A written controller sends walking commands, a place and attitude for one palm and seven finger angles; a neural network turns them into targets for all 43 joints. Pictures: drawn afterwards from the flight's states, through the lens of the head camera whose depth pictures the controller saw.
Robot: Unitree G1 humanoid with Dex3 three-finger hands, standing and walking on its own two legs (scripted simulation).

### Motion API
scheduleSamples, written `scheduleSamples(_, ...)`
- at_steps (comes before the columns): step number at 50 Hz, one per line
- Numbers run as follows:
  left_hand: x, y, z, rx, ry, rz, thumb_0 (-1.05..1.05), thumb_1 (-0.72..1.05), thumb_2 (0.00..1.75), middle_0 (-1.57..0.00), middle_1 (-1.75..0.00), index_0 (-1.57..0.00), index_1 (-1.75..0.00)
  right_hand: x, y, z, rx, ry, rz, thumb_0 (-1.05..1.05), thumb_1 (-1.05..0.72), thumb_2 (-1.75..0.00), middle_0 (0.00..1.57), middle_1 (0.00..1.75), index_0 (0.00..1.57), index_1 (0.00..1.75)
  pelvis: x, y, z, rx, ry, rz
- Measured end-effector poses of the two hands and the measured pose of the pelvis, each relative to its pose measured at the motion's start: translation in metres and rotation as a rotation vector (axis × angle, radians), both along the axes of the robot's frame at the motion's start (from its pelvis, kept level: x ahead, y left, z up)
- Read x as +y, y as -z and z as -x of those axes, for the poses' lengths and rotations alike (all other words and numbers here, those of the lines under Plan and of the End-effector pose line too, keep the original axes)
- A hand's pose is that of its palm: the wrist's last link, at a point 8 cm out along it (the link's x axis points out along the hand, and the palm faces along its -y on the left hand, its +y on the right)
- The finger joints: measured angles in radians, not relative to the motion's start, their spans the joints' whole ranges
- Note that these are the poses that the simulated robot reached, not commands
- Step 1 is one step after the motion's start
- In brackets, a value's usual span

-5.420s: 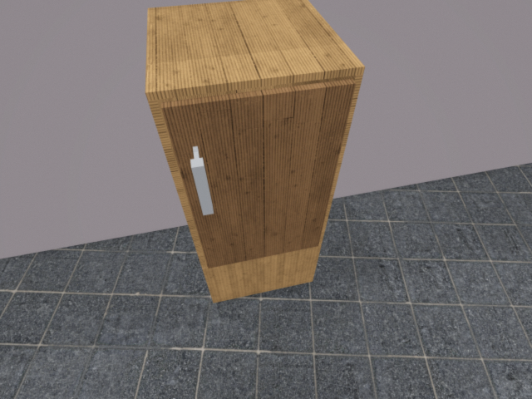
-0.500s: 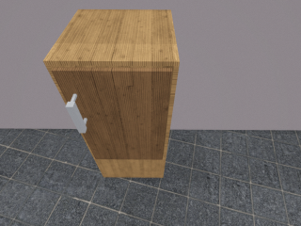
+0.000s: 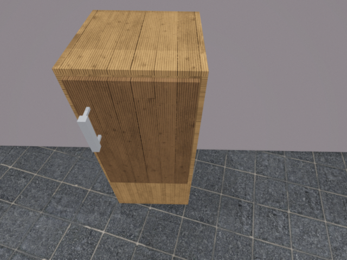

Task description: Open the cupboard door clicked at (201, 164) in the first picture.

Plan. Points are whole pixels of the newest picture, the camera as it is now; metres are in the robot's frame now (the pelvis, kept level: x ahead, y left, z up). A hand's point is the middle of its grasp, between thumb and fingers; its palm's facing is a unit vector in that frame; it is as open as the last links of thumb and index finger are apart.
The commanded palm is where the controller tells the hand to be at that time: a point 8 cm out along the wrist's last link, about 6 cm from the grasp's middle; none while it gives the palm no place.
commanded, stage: look again from close up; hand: left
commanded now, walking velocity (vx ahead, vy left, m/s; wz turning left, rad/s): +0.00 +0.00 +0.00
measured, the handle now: (92, 130) +0.48 +0.29 -0.03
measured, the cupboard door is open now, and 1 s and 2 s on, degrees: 0 0 0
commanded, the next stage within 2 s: shuffle to correct the standing spot in 0.02 s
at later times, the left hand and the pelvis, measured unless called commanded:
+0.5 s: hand out of the picture -0.01 +0.22 -0.18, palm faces +0.07 -0.97 -0.24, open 7.3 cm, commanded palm none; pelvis -0.03 +0.03 -0.01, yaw +1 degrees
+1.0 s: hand out of the picture -0.05 +0.20 -0.18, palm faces -0.01 -0.99 -0.17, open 7.3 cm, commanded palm none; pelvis -0.05 +0.04 +0.00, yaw -1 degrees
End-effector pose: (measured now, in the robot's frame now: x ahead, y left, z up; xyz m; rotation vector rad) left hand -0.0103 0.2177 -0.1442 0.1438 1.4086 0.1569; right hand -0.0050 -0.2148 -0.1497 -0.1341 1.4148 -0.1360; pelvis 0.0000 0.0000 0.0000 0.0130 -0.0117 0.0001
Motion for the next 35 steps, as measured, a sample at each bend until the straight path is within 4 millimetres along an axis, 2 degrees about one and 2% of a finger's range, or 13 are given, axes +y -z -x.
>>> scheduleSamples(9,-0.001,0.000,0.002,0.001,-0.001,0.003,0.01,0.92,0.90,-0.20,-0.30,-0.20,-0.30,0.001,0.000,0.002,0.003,0.004,-0.002,0.00,-0.92,-0.90,0.20,0.30,0.20,0.30,0.000,0.000,0.001,0.001,0.000,0.000)
scheduleSamples(16,0.009,0.000,-0.001,-0.024,-0.012,-0.029,0.01,0.92,0.90,-0.20,-0.30,-0.20,-0.30,-0.002,0.004,-0.001,-0.016,0.007,0.005,0.00,-0.91,-0.90,0.20,0.30,0.20,0.30,0.003,0.004,0.011,0.003,0.004,-0.005)
scheduleSamples(24,0.042,0.005,0.002,-0.068,-0.034,-0.050,0.01,0.91,0.90,-0.20,-0.30,-0.21,-0.30,0.003,0.004,-0.009,-0.058,-0.014,0.047,0.00,-0.91,-0.90,0.20,0.30,0.20,0.30,0.026,0.011,0.031,-0.002,-0.017,-0.009)
scheduleSamples(27,0.061,0.013,0.004,-0.072,-0.036,-0.047,0.00,0.91,0.90,-0.20,-0.30,-0.21,-0.30,0.011,0.001,-0.009,-0.094,-0.024,0.072,0.00,-0.91,-0.90,0.20,0.30,0.20,0.30,0.040,0.015,0.038,-0.002,-0.017,-0.013)
scheduleSamples(30,0.075,0.012,0.005,-0.069,-0.025,-0.056,0.01,0.91,0.90,-0.20,-0.30,-0.20,-0.30,0.023,-0.003,-0.004,-0.116,-0.024,0.074,0.00,-0.91,-0.90,0.20,0.30,0.20,0.30,0.049,0.014,0.045,0.005,-0.006,-0.012)
scheduleSamples(35,0.083,0.003,0.005,-0.085,0.010,-0.048,0.01,0.91,0.90,-0.20,-0.30,-0.20,-0.30,0.041,-0.009,0.006,-0.118,-0.027,0.049,0.00,-0.91,-0.90,0.20,0.30,0.20,0.30,0.055,0.005,0.048,0.016,0.002,-0.002)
